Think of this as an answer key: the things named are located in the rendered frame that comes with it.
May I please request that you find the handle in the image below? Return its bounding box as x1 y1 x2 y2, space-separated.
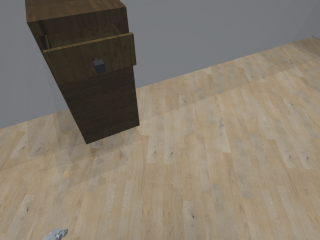
93 58 106 74

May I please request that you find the cabinet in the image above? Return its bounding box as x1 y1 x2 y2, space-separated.
25 0 140 144

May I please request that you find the drawer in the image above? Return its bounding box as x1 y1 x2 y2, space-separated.
43 23 137 85

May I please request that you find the left robot hand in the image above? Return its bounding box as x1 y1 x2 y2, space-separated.
42 228 69 240

